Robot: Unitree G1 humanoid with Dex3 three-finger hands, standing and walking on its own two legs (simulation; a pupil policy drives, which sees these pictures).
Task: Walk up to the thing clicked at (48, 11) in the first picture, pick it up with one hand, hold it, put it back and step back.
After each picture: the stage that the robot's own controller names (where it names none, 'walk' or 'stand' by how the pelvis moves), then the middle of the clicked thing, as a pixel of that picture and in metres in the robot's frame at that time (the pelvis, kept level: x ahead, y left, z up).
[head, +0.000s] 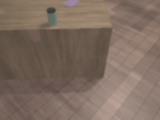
stand; (52, 16) +1.04 +0.24 -0.11
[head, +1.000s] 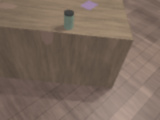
walk; (68, 20) +0.94 +0.10 -0.09
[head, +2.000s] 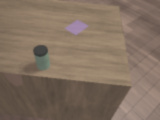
walk; (42, 57) +0.56 +0.21 -0.09
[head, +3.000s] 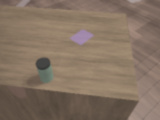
stand; (45, 70) +0.50 +0.21 -0.09
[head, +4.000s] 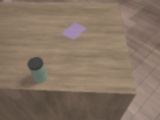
stand; (38, 70) +0.48 +0.22 -0.10
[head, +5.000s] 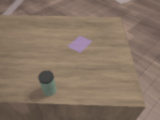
stand; (48, 83) +0.44 +0.18 -0.11
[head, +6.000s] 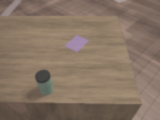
stand; (44, 82) +0.45 +0.20 -0.11
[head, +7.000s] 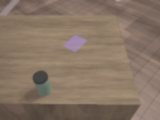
stand; (42, 83) +0.44 +0.21 -0.11
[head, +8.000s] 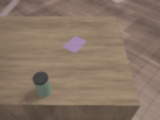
stand; (42, 84) +0.44 +0.21 -0.11
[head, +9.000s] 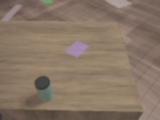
rise first; (44, 89) +0.42 +0.21 -0.11
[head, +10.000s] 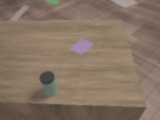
go down; (49, 84) +0.45 +0.20 -0.10
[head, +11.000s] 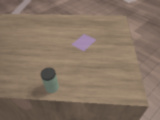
go down; (50, 80) +0.45 +0.19 -0.10
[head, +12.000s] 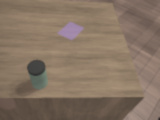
go down; (38, 75) +0.44 +0.18 -0.05
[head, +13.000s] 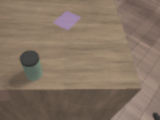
close in; (32, 66) +0.45 +0.19 -0.04
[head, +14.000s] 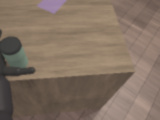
close; (14, 54) +0.47 +0.20 +0.00
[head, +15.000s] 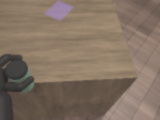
lift; (20, 77) +0.39 +0.20 -0.01
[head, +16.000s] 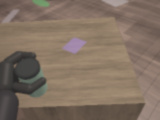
lift; (32, 78) +0.32 +0.16 +0.13
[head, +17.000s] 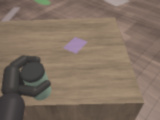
hold; (37, 81) +0.32 +0.16 +0.11
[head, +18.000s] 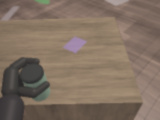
hold; (36, 83) +0.33 +0.16 +0.10
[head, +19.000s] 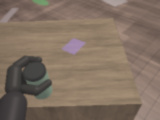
crouch; (38, 81) +0.33 +0.15 +0.10
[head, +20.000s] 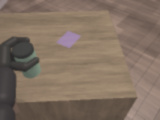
crouch; (27, 60) +0.42 +0.19 +0.09
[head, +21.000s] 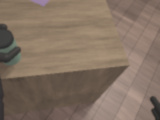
lower; (6, 48) +0.49 +0.19 +0.00
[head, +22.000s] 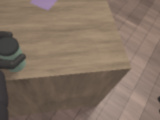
lower; (12, 55) +0.46 +0.19 +0.00
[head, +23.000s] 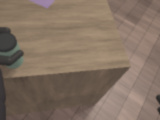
lower; (9, 51) +0.47 +0.19 +0.00
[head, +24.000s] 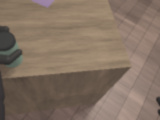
lower; (8, 50) +0.48 +0.20 +0.00
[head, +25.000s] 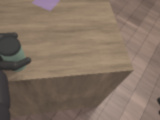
open; (13, 55) +0.46 +0.19 +0.00
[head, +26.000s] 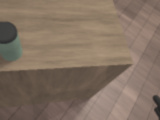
rise; (8, 42) +0.47 +0.19 +0.01
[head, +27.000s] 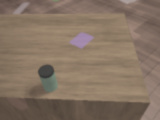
sink last; (48, 78) +0.45 +0.19 -0.05
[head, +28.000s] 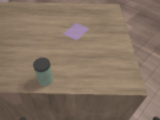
stand; (44, 72) +0.45 +0.19 -0.04
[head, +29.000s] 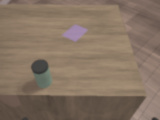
stand; (42, 74) +0.45 +0.19 -0.04
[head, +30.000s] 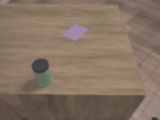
stand; (42, 73) +0.45 +0.19 -0.04
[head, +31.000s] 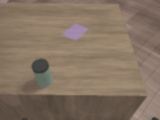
stand; (42, 73) +0.45 +0.19 -0.04
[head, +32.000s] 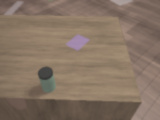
stand; (47, 80) +0.46 +0.19 -0.09
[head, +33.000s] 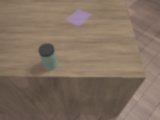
walk; (48, 57) +0.51 +0.17 -0.07
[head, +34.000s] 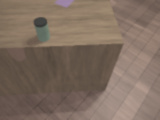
walk; (42, 29) +0.69 +0.24 -0.09
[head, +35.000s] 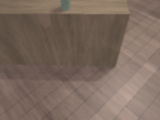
stand; (65, 0) +1.03 +0.16 -0.08
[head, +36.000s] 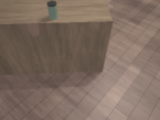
stand; (52, 10) +1.04 +0.23 -0.11
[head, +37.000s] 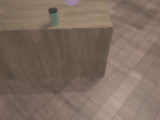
stand; (53, 16) +1.03 +0.22 -0.11
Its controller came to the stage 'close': yes
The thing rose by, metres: 0.20
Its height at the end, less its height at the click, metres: +0.00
